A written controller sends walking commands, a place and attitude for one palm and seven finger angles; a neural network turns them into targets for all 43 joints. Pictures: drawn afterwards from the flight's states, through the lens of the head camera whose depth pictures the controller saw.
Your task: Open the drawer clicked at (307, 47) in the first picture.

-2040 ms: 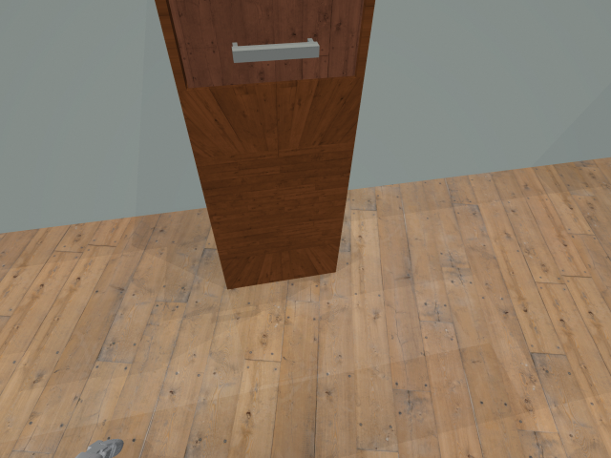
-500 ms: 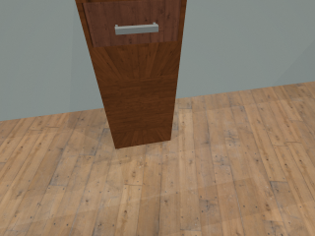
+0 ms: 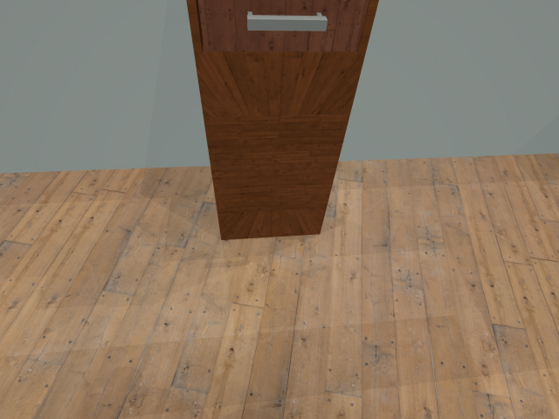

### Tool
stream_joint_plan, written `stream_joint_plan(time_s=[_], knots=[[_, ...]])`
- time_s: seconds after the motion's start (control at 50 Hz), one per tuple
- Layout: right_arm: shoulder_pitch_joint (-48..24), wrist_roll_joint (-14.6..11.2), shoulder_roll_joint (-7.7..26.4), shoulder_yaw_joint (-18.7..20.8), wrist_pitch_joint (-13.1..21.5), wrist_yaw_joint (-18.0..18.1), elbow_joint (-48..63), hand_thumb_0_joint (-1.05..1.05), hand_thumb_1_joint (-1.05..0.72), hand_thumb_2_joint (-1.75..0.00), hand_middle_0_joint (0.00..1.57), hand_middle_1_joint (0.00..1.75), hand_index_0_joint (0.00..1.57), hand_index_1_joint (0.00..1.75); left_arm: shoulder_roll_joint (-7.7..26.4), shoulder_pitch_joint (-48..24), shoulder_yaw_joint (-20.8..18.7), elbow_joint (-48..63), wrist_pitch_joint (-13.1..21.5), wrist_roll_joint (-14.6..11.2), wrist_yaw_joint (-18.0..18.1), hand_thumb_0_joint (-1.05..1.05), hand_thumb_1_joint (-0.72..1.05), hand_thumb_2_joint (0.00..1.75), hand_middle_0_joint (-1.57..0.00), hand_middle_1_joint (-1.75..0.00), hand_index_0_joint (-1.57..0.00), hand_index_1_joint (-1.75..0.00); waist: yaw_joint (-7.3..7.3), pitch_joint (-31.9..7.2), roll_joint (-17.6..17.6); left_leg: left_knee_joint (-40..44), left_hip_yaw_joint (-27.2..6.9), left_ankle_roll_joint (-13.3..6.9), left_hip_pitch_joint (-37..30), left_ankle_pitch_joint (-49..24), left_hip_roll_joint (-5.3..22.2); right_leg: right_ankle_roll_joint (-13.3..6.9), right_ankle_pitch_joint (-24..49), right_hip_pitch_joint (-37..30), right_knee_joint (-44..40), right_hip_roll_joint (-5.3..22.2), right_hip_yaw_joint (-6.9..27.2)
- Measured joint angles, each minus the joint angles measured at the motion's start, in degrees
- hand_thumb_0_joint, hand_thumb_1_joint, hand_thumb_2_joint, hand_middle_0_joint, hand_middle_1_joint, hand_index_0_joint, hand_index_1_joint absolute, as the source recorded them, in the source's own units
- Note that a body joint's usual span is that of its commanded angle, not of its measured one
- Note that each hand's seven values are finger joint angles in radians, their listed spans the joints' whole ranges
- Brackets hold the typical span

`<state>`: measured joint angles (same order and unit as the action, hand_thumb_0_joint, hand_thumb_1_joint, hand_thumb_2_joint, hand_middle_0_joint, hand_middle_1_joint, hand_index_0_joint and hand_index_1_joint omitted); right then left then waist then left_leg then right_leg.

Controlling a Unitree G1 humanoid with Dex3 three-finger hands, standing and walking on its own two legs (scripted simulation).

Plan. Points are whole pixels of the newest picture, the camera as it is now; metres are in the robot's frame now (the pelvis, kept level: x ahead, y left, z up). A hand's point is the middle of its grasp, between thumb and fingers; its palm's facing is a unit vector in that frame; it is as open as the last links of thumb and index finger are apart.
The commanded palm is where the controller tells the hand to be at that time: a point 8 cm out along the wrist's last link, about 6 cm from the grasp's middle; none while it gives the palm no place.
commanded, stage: turn to face it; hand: left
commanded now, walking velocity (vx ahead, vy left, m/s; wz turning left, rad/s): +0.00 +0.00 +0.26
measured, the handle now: (286, 19) +0.89 +0.05 +0.15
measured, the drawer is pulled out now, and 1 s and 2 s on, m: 0.00 0.00 0.00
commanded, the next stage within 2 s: take the last steps up to it in 0.10 s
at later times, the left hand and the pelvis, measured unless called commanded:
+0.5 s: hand out of the picture -0.07 +0.13 -0.16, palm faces +0.20 -0.97 -0.16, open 7.3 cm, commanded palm none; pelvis +0.00 -0.02 +0.01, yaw +7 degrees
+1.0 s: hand (187, 386) +0.19 +0.16 -0.17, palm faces +0.00 -0.99 -0.15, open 7.4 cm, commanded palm none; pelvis +0.13 -0.03 +0.01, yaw +1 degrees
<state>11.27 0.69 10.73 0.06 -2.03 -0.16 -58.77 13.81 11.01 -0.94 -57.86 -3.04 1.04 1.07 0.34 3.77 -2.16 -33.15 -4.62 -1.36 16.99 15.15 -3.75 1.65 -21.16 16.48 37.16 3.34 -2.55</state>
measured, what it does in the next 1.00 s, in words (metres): walks ahead: right foot, then left foot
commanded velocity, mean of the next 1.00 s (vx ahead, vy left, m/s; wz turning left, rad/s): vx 0.25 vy -0.12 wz -0.04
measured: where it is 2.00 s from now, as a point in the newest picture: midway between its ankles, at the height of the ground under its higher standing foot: (320, 370)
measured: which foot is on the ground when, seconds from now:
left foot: down 0.00-0.22, up 0.24-0.56, down 0.58-1.00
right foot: up 0.00-0.20, down 0.22-0.60, up 0.62-1.00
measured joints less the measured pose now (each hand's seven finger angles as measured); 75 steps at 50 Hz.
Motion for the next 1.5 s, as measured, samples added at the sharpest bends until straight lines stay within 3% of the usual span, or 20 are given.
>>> stream_joint_plan(time_s=[0.06,0.12,0.24,0.3,0.42,0.48,0.56,0.6,0.64,0.7,0.8,0.9,1.02,1.08,1.12,1.18,1.24,1.36,1.44,1.5], knots=[[0.9,0.0,-1.1,0.1,0.3,0.5,0.5,0.00,-0.90,-0.90,0.21,0.30,0.21,0.30,-0.1,-0.2,-0.6,0.3,-0.1,-0.1,0.3,0.01,0.91,0.90,-0.20,-0.30,-0.21,-0.30,-0.27,0.4,0.2,2.7,-1.4,-0.1,0.1,-2.4,-0.2,-0.2,-5.8,2.2,7.8,-1.5,1.6],[1.5,0.2,-0.9,0.6,0.1,1.0,0.8,0.00,-0.90,-0.90,0.21,0.30,0.21,0.30,-0.8,-0.2,-0.9,0.9,0.3,-0.3,0.3,0.01,0.91,0.90,-0.20,-0.30,-0.21,-0.30,-0.51,0.3,1.8,5.4,-3.1,0.4,0.4,-4.8,0.1,-0.2,-6.7,2.0,8.8,-2.7,2.0],[2.2,-0.3,1.0,2.1,-0.5,1.1,0.3,0.00,-0.90,-0.90,0.21,0.30,0.21,0.30,-2.0,1.5,-1.0,1.5,2.1,-0.2,0.6,0.01,0.91,0.90,-0.20,-0.30,-0.20,-0.30,-0.19,-1.2,4.1,3.0,-5.1,2.1,3.0,-4.2,-0.4,-0.7,3.3,-5.6,-8.2,-3.2,2.0],[3.2,0.1,1.8,2.8,-1.0,0.9,-0.4,0.00,-0.90,-0.90,0.21,0.30,0.20,0.30,-3.0,4.0,-0.5,0.5,2.5,0.3,0.3,0.01,0.91,0.90,-0.20,-0.30,-0.20,-0.30,-0.09,-3.0,4.6,-6.2,-1.4,1.9,4.9,5.9,0.7,-2.6,2.7,-7.4,-8.9,-3.2,0.8],[4.3,0.8,2.3,3.6,-0.2,-0.1,-1.3,0.00,-0.90,-0.90,0.20,0.30,0.20,0.30,-4.4,10.3,-0.4,-2.6,3.8,0.8,-0.4,0.01,0.91,0.90,-0.20,-0.30,-0.20,-0.30,0.22,-5.8,3.0,-19.9,5.6,2.0,7.0,5.0,5.4,-3.0,3.7,-11.7,-13.6,-2.7,-0.2],[3.9,0.8,1.9,3.7,0.1,-0.2,-1.3,0.00,-0.90,-0.90,0.20,0.30,0.20,0.30,-5.2,12.7,-0.4,-4.0,4.1,1.1,-0.6,0.01,0.91,0.90,-0.20,-0.30,-0.20,-0.30,0.78,-5.8,2.2,-16.9,7.7,2.2,5.9,5.7,7.5,-2.9,3.4,-12.3,-14.3,-3.0,-0.5],[2.8,0.6,0.6,3.2,1.4,0.2,-1.1,0.00,-0.91,-0.90,0.20,0.30,0.20,0.30,-5.8,15.0,-0.5,-5.9,4.0,1.1,-0.9,0.01,0.91,0.90,-0.20,-0.30,-0.21,-0.30,1.89,-4.7,0.8,-5.8,9.8,2.2,1.8,4.9,8.3,-2.0,1.6,-11.9,-12.7,-3.3,-0.6],[2.2,0.6,-0.3,2.8,3.0,0.6,-1.0,0.00,-0.90,-0.90,0.20,0.30,0.20,0.30,-5.9,16.1,-0.7,-6.8,3.6,0.7,-1.1,0.01,0.91,0.90,-0.20,-0.30,-0.21,-0.30,1.98,-3.8,-0.3,-0.3,11.1,1.5,-1.0,1.5,7.9,-1.9,-1.2,-9.7,-7.3,-3.0,0.2],[2.0,0.8,-1.8,2.4,4.3,1.1,-0.9,0.00,-0.90,-0.90,0.20,0.30,0.20,0.30,-5.6,16.3,-1.0,-7.9,2.3,0.9,-1.6,0.01,0.91,0.90,-0.20,-0.30,-0.20,-0.30,1.98,-3.2,-1.8,-1.5,12.9,0.5,-1.9,3.1,7.8,-2.6,-5.3,-4.5,5.5,-2.7,1.3],[4.3,0.7,-3.5,1.8,5.2,2.1,-1.2,0.00,-0.91,-0.90,0.20,0.30,0.20,0.30,-4.8,15.3,-1.7,-8.6,1.0,1.6,-2.3,0.01,0.91,0.90,-0.20,-0.30,-0.20,-0.30,0.89,-3.5,-2.0,2.3,14.1,0.4,-5.7,3.8,8.4,-2.6,-2.3,3.7,21.1,-2.4,0.7],[9.6,0.5,-4.7,1.4,5.6,2.8,-4.2,0.00,-0.92,-0.90,0.21,0.30,0.20,0.30,-2.6,10.7,-3.2,-6.0,1.3,1.6,-2.9,0.01,0.91,0.90,-0.20,-0.30,-0.20,-0.30,0.18,-3.1,-1.6,10.1,14.6,1.1,-11.8,1.7,8.8,-1.0,7.0,13.5,27.7,0.4,0.8],[14.1,0.4,-5.6,1.5,5.5,2.7,-6.8,0.00,-0.91,-0.90,0.21,0.30,0.20,0.30,-1.3,5.3,-3.8,-3.3,1.0,1.4,-3.2,0.01,0.92,0.90,-0.20,-0.30,-0.20,-0.30,-0.87,-2.3,-1.3,13.4,16.0,2.5,-16.2,2.7,9.3,0.1,12.3,18.5,22.6,3.1,0.5],[17.3,1.1,-5.6,2.1,5.0,2.2,-8.5,0.00,-0.90,-0.90,0.21,0.30,0.20,0.30,-1.6,-1.9,-3.4,-1.3,1.6,0.8,-3.5,0.01,0.92,0.90,-0.19,-0.30,-0.20,-0.30,-3.98,-0.1,0.3,13.4,16.8,5.6,-20.2,6.3,10.8,-1.3,11.7,15.3,4.7,3.2,-2.6],[18.6,1.1,-5.1,2.5,4.4,1.8,-9.4,0.00,-0.90,-0.90,0.21,0.30,0.20,0.30,-2.1,-4.3,-3.2,-0.2,3.3,0.7,-3.7,0.01,0.92,0.90,-0.19,-0.30,-0.20,-0.30,-4.72,0.3,1.7,8.3,16.4,7.3,-20.2,10.8,12.9,-3.0,10.6,10.0,-2.3,1.1,-4.3],[17.8,0.5,-4.7,2.6,3.5,1.3,-10.1,0.00,-0.90,-0.90,0.21,0.30,0.20,0.30,-2.6,-5.5,-3.4,0.2,5.3,0.8,-3.2,0.01,0.91,0.90,-0.20,-0.30,-0.20,-0.30,-3.97,1.1,2.6,-7.0,13.6,5.4,-14.7,14.7,14.6,-4.1,11.2,9.5,-0.6,0.0,-5.1],[13.9,-0.2,-3.4,2.8,2.2,1.1,-9.0,0.00,-0.90,-0.90,0.21,0.30,0.20,0.30,-4.0,-5.2,-2.9,-0.2,6.3,0.3,-2.3,0.00,0.91,0.90,-0.20,-0.30,-0.20,-0.30,-3.33,1.8,3.4,-32.3,7.4,1.7,-2.9,13.3,12.2,-4.6,7.6,6.8,0.5,-1.1,-6.0],[9.9,0.3,-2.2,3.4,2.2,1.1,-6.2,0.00,-0.90,-0.90,0.20,0.30,0.20,0.30,-5.0,-2.8,-2.9,-1.4,6.1,0.0,-0.9,0.00,0.93,0.90,-0.20,-0.30,-0.20,-0.30,-2.96,0.1,3.7,-38.4,7.6,0.9,5.7,8.2,11.7,-4.7,7.7,1.9,-4.6,-2.4,-7.2],[2.2,0.8,-1.0,3.7,2.4,1.0,-0.5,0.00,-0.91,-0.90,0.20,0.30,0.20,0.30,-4.0,2.1,-2.2,-3.5,5.8,0.8,-0.1,-0.01,0.95,0.90,-0.20,-0.30,-0.21,-0.30,-1.91,-3.0,3.9,-24.8,10.4,1.7,12.0,4.6,11.5,-5.5,7.2,-5.0,-11.5,-5.1,-9.0],[-0.9,0.7,-1.7,3.1,3.2,0.6,1.5,0.00,-0.91,-0.90,0.20,0.30,0.20,0.30,-3.9,5.2,-1.9,-5.0,5.1,0.9,-0.5,0.00,0.93,0.90,-0.20,-0.30,-0.20,-0.30,-0.59,-3.6,2.7,-11.3,11.9,1.6,8.4,3.0,10.7,-5.4,4.2,-7.8,-10.9,-6.2,-9.3],[-1.3,1.1,-2.5,2.5,4.7,0.8,2.0,0.00,-0.91,-0.90,0.20,0.30,0.20,0.30,-4.0,7.5,-1.8,-5.7,4.1,0.4,-1.1,0.00,0.92,0.90,-0.20,-0.30,-0.20,-0.30,-0.05,-3.7,0.9,-4.2,13.1,0.3,4.0,0.2,9.3,-4.7,-1.0,-6.6,-3.0,-5.2,-8.4]])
